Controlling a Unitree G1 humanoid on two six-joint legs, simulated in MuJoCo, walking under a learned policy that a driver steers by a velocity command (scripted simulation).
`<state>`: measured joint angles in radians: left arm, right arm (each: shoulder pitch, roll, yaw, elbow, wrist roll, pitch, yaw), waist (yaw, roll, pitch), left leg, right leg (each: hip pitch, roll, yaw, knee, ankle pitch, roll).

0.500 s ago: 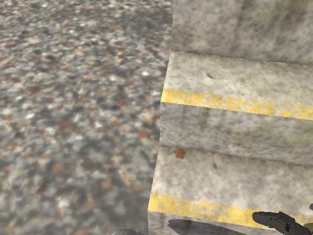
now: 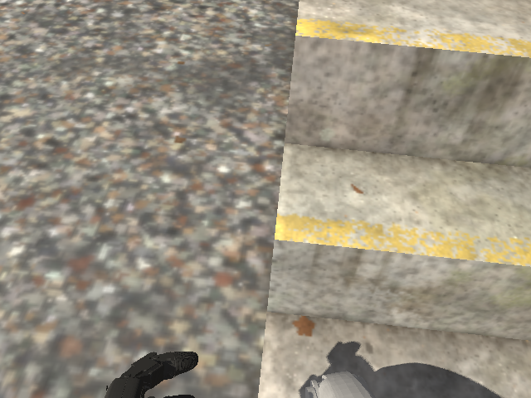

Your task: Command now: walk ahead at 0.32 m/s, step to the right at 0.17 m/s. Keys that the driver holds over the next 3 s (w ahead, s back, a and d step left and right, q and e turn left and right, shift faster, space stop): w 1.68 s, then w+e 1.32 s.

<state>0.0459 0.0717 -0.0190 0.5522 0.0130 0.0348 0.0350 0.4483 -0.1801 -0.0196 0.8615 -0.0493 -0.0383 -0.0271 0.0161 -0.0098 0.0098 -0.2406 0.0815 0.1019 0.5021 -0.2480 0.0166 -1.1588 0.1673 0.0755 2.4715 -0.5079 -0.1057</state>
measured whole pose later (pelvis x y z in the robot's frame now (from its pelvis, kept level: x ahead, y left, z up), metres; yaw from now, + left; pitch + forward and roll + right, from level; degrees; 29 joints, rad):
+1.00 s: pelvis -0.03 +0.00 -0.02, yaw -2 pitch -2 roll +1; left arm 0.15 0.13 0.02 0.58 0.02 0.07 0.02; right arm 0.48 -0.16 0.00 0.84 -0.03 -0.07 -0.04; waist 0.04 -0.08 -0.01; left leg -0.07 -0.01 0.14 0.53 -0.44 0.03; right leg -1.16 0.04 0.02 2.29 -0.52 -0.09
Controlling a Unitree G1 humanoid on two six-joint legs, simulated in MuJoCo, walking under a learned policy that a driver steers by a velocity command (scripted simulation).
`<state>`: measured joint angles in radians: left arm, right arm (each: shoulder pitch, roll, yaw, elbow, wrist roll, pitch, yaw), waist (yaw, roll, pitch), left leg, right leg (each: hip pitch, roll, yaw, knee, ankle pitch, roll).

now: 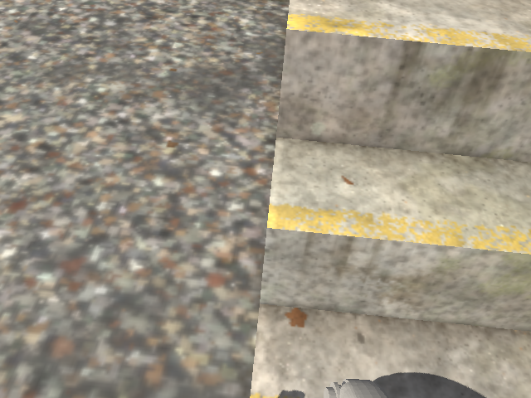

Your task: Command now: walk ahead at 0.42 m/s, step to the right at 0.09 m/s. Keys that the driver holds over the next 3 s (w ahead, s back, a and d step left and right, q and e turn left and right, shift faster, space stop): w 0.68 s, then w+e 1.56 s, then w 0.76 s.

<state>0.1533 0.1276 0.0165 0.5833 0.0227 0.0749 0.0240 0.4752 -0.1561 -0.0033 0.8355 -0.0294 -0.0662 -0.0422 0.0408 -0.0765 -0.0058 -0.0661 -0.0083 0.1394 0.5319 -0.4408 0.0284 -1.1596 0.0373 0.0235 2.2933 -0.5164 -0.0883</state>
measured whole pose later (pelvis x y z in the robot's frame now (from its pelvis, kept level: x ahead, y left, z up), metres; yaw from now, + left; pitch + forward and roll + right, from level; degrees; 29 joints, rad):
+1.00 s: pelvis +0.36 +0.19 +0.07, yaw -8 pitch +4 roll -25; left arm 0.11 0.21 0.10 0.68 -0.03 0.01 0.08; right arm 0.42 -0.38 -0.02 0.92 -0.02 -0.01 0.03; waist -0.06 0.31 -0.10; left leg -0.31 0.41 -0.18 0.19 0.11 -0.03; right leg -0.28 0.07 0.09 2.15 -0.92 0.07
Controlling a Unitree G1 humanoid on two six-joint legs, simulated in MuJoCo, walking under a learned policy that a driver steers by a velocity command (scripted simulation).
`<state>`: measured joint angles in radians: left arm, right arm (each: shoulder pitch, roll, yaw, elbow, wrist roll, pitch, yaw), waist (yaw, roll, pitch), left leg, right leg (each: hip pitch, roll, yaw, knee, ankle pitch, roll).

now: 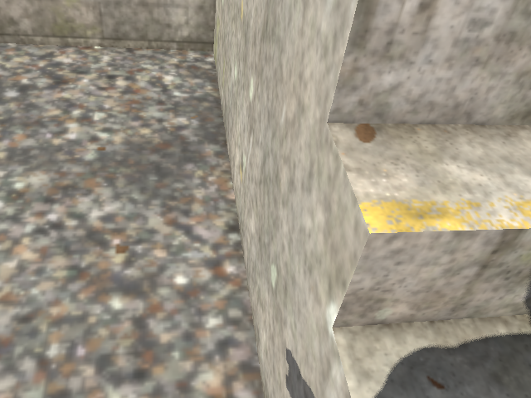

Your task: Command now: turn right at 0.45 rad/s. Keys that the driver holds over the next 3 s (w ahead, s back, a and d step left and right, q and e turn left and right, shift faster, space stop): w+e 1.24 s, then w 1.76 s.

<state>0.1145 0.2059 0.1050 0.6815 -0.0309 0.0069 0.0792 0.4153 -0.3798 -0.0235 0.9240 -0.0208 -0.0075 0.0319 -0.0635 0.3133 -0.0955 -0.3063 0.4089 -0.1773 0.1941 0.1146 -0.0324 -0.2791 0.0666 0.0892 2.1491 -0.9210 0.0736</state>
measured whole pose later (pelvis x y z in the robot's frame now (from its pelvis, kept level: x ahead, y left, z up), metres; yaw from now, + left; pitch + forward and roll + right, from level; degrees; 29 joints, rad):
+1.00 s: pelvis -0.30 +0.41 -0.05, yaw -30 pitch +1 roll +5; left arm 0.56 0.22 0.08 0.87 0.02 0.04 0.04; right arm 0.14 -0.25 -0.04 0.70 -0.06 0.11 0.05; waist 0.11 0.03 0.03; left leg -0.56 -0.05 -0.04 1.04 -0.19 -0.04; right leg -0.27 -0.04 0.18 0.48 -0.22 0.00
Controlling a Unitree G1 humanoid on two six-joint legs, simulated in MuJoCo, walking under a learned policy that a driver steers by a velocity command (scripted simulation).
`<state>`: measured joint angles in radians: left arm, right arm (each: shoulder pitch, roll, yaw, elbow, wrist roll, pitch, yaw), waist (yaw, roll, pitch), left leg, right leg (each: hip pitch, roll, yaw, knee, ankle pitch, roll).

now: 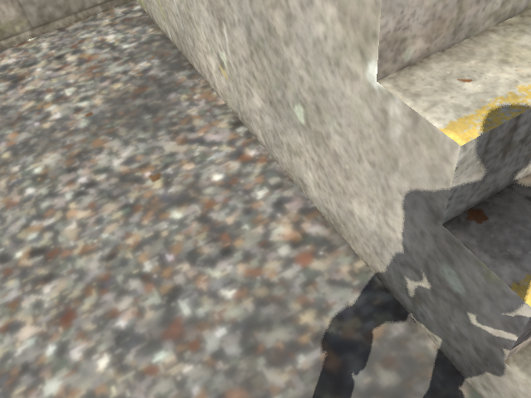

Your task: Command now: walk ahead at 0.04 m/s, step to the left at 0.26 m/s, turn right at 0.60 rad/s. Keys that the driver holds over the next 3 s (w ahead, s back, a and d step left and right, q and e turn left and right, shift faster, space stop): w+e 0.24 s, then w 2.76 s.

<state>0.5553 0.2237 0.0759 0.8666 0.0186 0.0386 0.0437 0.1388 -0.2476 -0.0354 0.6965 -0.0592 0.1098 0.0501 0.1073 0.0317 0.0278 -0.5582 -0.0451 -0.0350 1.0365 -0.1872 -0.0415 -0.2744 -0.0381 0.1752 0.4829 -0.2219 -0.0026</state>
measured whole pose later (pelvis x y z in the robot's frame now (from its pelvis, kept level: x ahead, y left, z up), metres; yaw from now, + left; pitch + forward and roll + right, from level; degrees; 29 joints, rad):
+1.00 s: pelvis -0.04 +0.07 +0.00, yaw -15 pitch -2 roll +1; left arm 0.17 0.22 -0.01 0.90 0.00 0.00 0.04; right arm 0.26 -0.23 0.00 0.93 -0.02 0.03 -0.01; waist -0.03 0.02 0.05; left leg -0.15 0.01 0.06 0.40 -0.22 0.00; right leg -0.16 0.06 0.03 0.43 -0.23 -0.06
